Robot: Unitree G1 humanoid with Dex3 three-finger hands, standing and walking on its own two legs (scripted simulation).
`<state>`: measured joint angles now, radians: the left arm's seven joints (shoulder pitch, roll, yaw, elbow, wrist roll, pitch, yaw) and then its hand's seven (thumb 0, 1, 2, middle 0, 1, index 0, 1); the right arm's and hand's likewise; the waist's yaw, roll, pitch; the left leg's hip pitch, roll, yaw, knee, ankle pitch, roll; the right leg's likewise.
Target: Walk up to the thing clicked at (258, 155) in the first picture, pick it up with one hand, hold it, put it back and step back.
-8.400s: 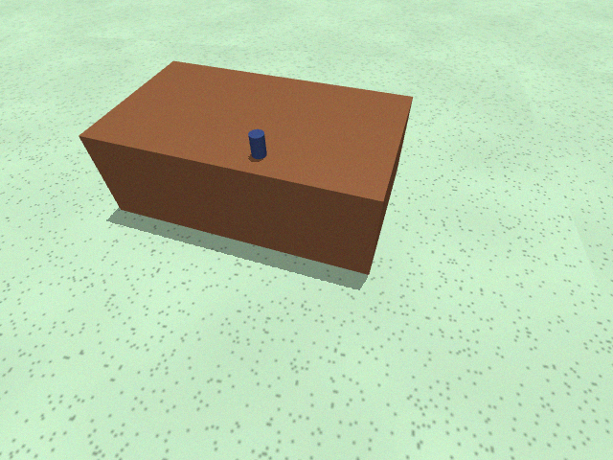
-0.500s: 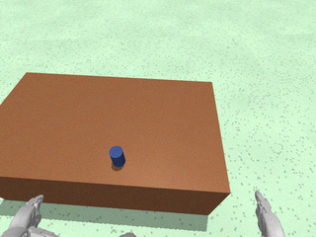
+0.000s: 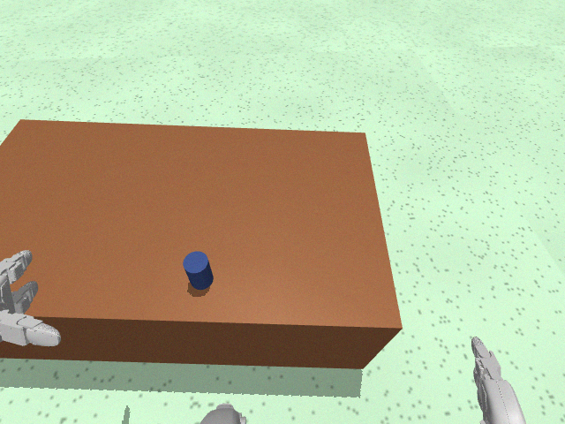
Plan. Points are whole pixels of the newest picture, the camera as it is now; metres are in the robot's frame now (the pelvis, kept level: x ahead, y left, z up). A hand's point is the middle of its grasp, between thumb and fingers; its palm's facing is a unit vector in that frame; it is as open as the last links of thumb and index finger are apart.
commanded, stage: go down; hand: left
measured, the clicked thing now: (198, 271) +0.47 +0.21 -0.27
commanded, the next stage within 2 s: approach in 1.10 s
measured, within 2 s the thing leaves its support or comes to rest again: neither
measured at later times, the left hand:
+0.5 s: hand (26, 269) +0.32 +0.38 +0.02, palm faces +0.20 -0.97 -0.13, open 17.4 cm
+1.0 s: hand (21, 250) +0.34 +0.39 +0.03, palm faces +0.20 -0.97 -0.10, open 17.5 cm
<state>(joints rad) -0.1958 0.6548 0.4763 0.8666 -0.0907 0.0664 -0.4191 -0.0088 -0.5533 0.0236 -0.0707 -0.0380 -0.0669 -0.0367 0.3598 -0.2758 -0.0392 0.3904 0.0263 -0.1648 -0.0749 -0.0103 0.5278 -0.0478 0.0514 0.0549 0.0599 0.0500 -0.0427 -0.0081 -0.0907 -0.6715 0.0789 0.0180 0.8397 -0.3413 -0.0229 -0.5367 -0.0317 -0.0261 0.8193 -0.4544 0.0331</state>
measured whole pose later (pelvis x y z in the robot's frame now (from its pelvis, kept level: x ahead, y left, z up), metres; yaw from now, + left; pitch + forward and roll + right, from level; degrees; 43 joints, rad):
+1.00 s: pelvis +0.01 +0.01 -0.01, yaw +0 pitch +14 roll -3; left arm -0.42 0.80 0.58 1.07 -0.10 -0.10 -0.53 -0.01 -0.54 0.04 -0.06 -0.04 -0.05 -0.04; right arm 0.31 -0.27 0.00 0.41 0.00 -0.16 -0.09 -0.01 0.53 -0.05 0.05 0.06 0.06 0.05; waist -0.07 -0.02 -0.12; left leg -0.78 0.08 0.00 0.91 -0.37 -0.01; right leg -0.62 -0.02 -0.03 0.85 -0.47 0.05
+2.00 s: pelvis -0.05 +0.01 -0.16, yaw -5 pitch +31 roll -8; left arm -0.57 0.72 0.72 1.20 -0.16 -0.66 -0.40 -0.01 -0.57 0.04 -0.06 -0.06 -0.05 -0.07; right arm 0.38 -0.31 -0.09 -0.15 -0.09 -0.18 0.05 -0.01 0.52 -0.05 0.06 0.06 0.07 0.05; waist -0.32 -0.06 -0.15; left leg -1.63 0.12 -0.11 1.60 -0.54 -0.02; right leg -1.43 0.02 -0.07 1.56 -0.67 0.03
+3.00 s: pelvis -0.05 +0.01 -0.19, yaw -5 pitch +32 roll -7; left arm -0.58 0.53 0.56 1.07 -0.02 -0.70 -0.03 -0.01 -0.58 0.04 -0.34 -0.19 -0.35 -0.17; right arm 0.49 -0.32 -0.12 -0.48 -0.08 -0.03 0.13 -0.01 0.50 -0.05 0.06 0.06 0.07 0.05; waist -0.36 -0.05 -0.17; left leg -1.70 0.11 -0.10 1.69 -0.56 -0.02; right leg -1.51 0.02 -0.05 1.67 -0.71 0.04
